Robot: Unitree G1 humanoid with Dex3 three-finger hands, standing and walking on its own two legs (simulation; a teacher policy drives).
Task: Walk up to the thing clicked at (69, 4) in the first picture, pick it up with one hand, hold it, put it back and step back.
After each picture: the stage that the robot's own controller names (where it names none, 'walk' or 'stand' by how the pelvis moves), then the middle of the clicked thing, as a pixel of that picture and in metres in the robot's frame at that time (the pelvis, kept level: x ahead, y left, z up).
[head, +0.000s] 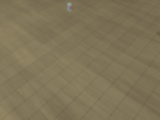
stand; (69, 7) +2.26 +0.26 -0.72
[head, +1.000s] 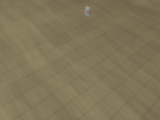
walk; (87, 11) +2.12 +0.08 -0.69
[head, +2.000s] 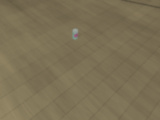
walk; (75, 34) +1.51 +0.16 -0.69
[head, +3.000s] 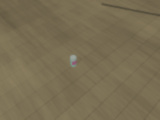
walk; (73, 60) +1.04 +0.18 -0.70
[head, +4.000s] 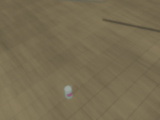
walk; (68, 92) +0.72 +0.20 -0.71
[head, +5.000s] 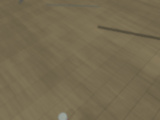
stand; (63, 119) +0.46 +0.21 -0.70
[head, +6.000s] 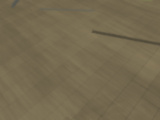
stand; out of the picture +0.41 +0.21 -0.72
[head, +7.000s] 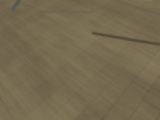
walk; out of the picture +0.39 +0.22 -0.71
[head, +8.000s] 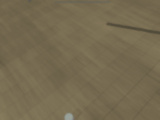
stand; (69, 119) +0.44 +0.22 -0.72
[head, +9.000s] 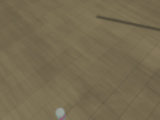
walk; (60, 114) +0.43 +0.19 -0.69
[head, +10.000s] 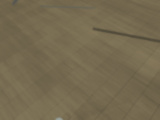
stand; out of the picture +0.43 +0.21 -0.71
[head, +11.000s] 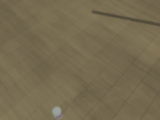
walk; (57, 113) +0.41 +0.22 -0.71
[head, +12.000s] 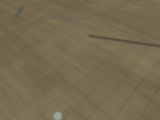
walk; (58, 118) +0.57 +0.25 -0.71
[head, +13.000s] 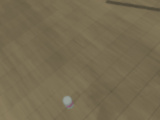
walk; (68, 102) +0.45 +0.23 -0.68
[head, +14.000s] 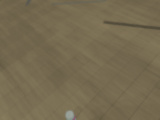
stand; (70, 117) +0.47 +0.23 -0.71
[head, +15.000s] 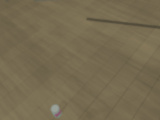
stand; (56, 111) +0.49 +0.30 -0.71
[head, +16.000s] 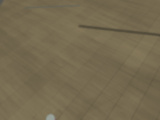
stand; out of the picture +0.46 +0.30 -0.73
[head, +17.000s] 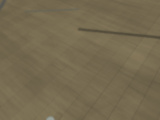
stand; out of the picture +0.46 +0.30 -0.73
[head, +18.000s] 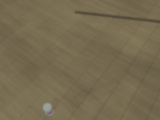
go down; (48, 109) +0.47 +0.30 -0.72
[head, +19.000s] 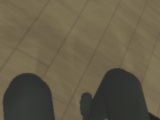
go down; out of the picture +0.52 +0.38 -0.29
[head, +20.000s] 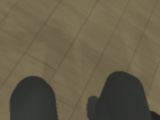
close in; out of the picture +0.51 +0.37 -0.29
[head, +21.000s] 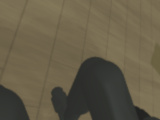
close in; out of the picture +0.48 +0.42 -0.23
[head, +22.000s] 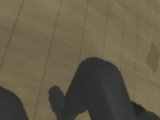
close; out of the picture +0.48 +0.42 -0.24
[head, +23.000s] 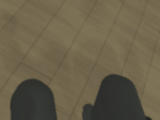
lift; out of the picture +0.51 +0.38 -0.28
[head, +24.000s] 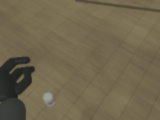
approach; (48, 99) +0.49 +0.27 -0.61
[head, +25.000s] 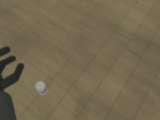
approach; (41, 88) +0.49 +0.29 -0.60
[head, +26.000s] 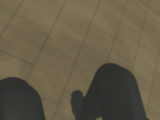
approach; out of the picture +0.52 +0.38 -0.26
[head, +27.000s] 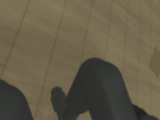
lift; out of the picture +0.49 +0.41 -0.24
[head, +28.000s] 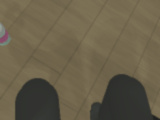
lift; out of the picture +0.53 +0.35 -0.29
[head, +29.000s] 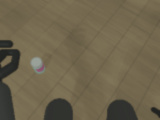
hold; (38, 65) +0.54 +0.30 -0.45
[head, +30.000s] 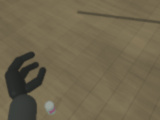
hold; (50, 107) +0.49 +0.28 -0.67
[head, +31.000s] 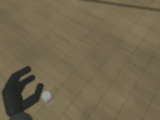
close; (47, 98) +0.49 +0.28 -0.64
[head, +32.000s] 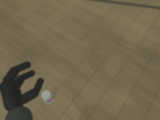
close; (47, 97) +0.50 +0.28 -0.61
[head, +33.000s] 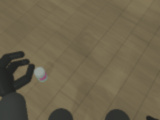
close; (41, 74) +0.52 +0.30 -0.52
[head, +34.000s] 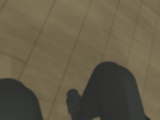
approach; out of the picture +0.51 +0.39 -0.24
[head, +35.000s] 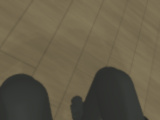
approach; out of the picture +0.50 +0.39 -0.26
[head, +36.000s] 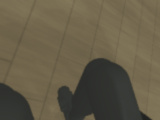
hold; out of the picture +0.52 +0.39 -0.23
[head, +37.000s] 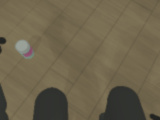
hold; (25, 49) +0.55 +0.32 -0.37
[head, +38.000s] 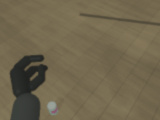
hold; (52, 108) +0.50 +0.27 -0.66
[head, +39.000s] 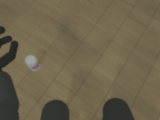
hold; (33, 63) +0.53 +0.30 -0.47
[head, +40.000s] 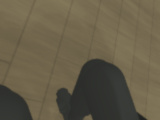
approach; out of the picture +0.51 +0.40 -0.24
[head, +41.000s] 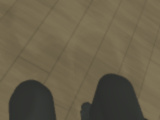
hold; out of the picture +0.52 +0.38 -0.29
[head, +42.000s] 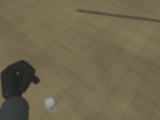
crouch; (50, 104) +0.51 +0.27 -0.64
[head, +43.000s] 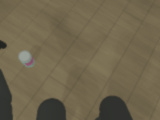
crouch; (27, 59) +0.54 +0.31 -0.46
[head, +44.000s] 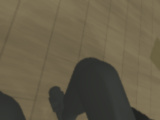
lower; out of the picture +0.51 +0.41 -0.24
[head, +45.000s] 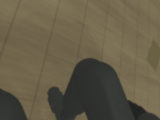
lower; out of the picture +0.50 +0.42 -0.25
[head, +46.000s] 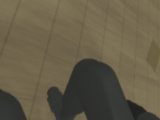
lower; out of the picture +0.50 +0.41 -0.25
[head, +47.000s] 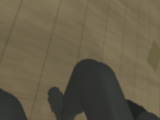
loosen; out of the picture +0.51 +0.41 -0.26
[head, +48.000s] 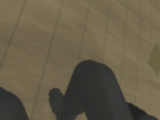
rise; out of the picture +0.51 +0.41 -0.26
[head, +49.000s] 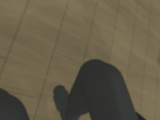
stand; out of the picture +0.51 +0.41 -0.25
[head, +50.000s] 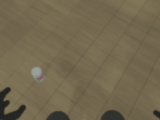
stand; (38, 74) +0.54 +0.29 -0.54
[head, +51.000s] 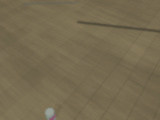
stand; (50, 115) +0.50 +0.27 -0.67
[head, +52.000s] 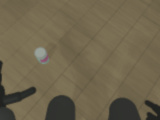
withdraw; (42, 56) +0.54 +0.29 -0.44
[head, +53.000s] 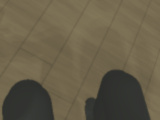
open; out of the picture +0.56 +0.35 -0.27
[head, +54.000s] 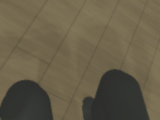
rise; out of the picture +0.55 +0.36 -0.27
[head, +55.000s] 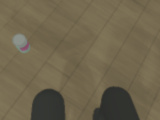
stand; (21, 43) +0.56 +0.31 -0.41
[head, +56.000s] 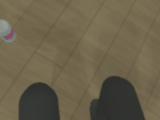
stand; (5, 31) +0.57 +0.32 -0.34
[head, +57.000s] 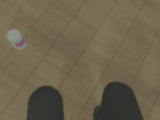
stand; (16, 39) +0.57 +0.32 -0.37
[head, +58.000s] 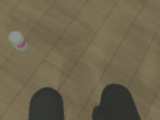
stand; (18, 41) +0.56 +0.31 -0.39
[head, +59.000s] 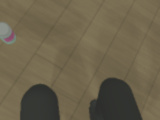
lower; (5, 33) +0.56 +0.33 -0.36
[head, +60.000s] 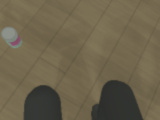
lower; (12, 38) +0.57 +0.32 -0.36
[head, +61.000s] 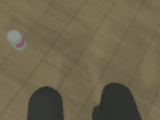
lower; (16, 40) +0.57 +0.32 -0.38
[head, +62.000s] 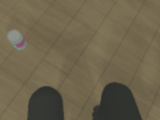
stand; (17, 40) +0.57 +0.32 -0.38
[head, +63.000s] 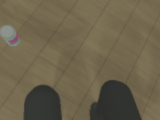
lower; (10, 36) +0.56 +0.32 -0.37
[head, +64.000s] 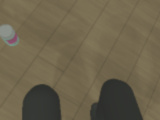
lower; (9, 35) +0.56 +0.32 -0.35
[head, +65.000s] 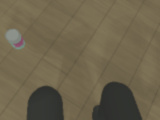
stand; (15, 39) +0.57 +0.32 -0.37
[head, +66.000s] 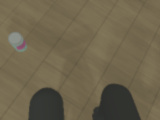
lower; (18, 42) +0.57 +0.31 -0.39
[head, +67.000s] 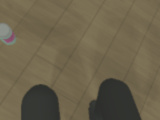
lower; (6, 34) +0.56 +0.33 -0.37
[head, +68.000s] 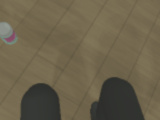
rise; (7, 33) +0.57 +0.32 -0.34
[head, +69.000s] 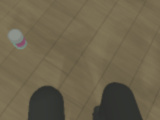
lower; (18, 39) +0.57 +0.31 -0.37
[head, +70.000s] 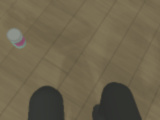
stand; (17, 38) +0.56 +0.31 -0.38
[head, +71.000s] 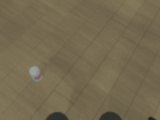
walk; (35, 74) +0.55 +0.29 -0.54
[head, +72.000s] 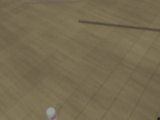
stand; (51, 114) +0.51 +0.26 -0.66
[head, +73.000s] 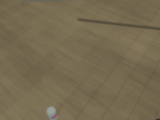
stand; (52, 113) +0.50 +0.25 -0.66
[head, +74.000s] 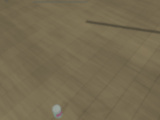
stand; (57, 111) +0.52 +0.25 -0.70
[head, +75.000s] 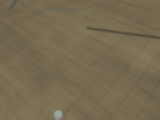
stand; (58, 116) +0.52 +0.25 -0.73
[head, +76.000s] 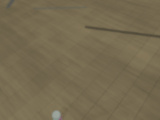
stand; (57, 117) +0.50 +0.26 -0.73
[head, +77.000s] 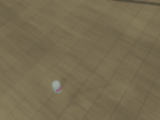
walk; (56, 86) +0.59 +0.23 -0.70
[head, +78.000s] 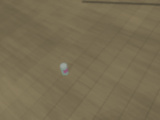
walk; (64, 69) +0.89 +0.31 -0.70
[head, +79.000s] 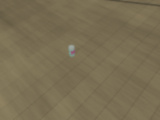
stand; (71, 50) +1.19 +0.23 -0.70
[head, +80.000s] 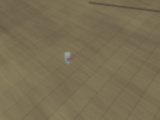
stand; (67, 57) +1.12 +0.22 -0.72
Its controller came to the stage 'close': yes
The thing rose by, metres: 0.01
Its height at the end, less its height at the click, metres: +0.00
